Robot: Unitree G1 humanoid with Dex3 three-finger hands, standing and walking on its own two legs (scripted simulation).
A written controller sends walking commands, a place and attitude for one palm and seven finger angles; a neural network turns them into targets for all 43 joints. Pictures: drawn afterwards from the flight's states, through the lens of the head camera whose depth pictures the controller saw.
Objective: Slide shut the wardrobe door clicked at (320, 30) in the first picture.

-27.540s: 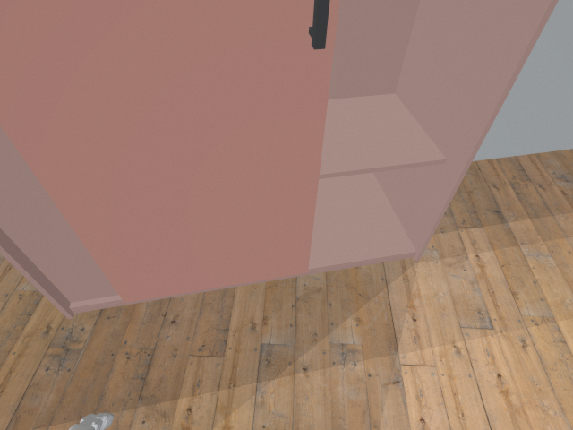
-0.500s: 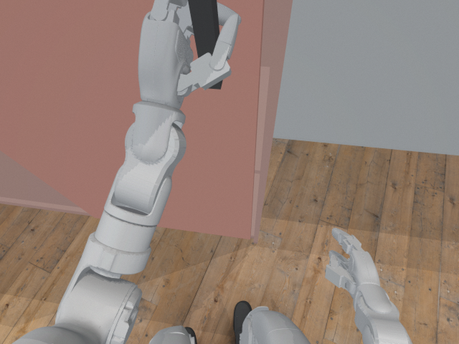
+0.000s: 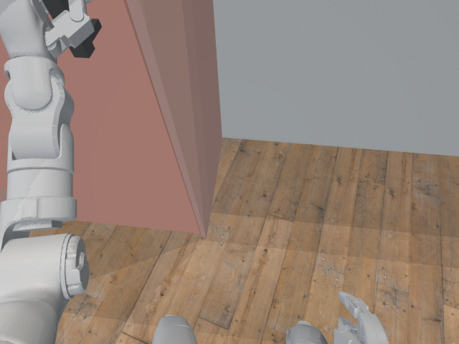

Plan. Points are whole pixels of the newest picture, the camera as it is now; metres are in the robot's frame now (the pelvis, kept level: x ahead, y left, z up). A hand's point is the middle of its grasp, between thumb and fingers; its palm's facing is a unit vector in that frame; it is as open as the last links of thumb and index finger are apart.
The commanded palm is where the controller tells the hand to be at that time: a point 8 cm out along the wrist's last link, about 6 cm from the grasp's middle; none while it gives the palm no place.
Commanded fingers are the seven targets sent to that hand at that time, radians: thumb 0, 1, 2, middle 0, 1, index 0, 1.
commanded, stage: stop walking and hold the door there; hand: left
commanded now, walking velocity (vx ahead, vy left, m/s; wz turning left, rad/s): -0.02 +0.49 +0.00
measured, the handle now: out of the picture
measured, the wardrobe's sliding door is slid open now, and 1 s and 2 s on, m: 0.00 0.00 0.00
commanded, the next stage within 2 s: none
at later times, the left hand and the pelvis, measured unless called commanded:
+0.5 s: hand (80, 12) +0.43 +0.26 +0.28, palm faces +0.57 -0.81 -0.16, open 6.0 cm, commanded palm +0.38 +0.30 +0.27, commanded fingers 0.00 0.90 0.90 -0.45 -1.40 -0.45 -1.40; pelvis +0.00 -0.06 +0.02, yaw -4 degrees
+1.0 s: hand (79, 12) +0.43 +0.26 +0.28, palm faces +0.58 -0.80 -0.16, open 6.0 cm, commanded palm +0.38 +0.30 +0.27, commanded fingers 0.00 0.90 0.90 -0.45 -1.40 -0.45 -1.40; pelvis +0.00 -0.07 +0.03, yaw -7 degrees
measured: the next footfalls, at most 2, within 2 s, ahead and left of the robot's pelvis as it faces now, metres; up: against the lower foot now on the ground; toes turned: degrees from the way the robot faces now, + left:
right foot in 0.02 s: +0.02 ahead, -0.20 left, +0.00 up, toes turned -9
left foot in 0.30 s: +0.08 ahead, +0.04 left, +0.00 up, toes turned +4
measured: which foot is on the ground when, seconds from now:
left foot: down 0.00-0.04, up 0.06-0.28, down 0.30-1.00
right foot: up 0.00-0.00, down 0.02-1.00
